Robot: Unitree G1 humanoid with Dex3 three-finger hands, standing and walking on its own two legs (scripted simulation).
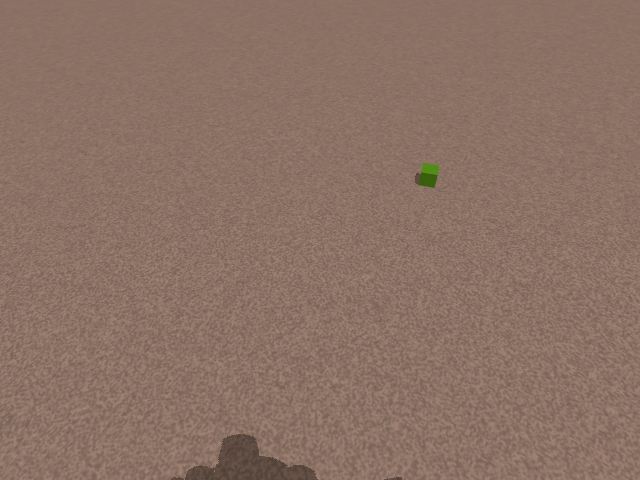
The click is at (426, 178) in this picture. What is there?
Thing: cube
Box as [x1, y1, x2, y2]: [419, 163, 438, 187]
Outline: 423,163 419,184 434,187 438,165
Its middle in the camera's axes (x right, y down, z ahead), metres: +0.54 -0.33 +1.91
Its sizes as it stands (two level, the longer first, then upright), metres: 0.078 0.078 0.078
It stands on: the floor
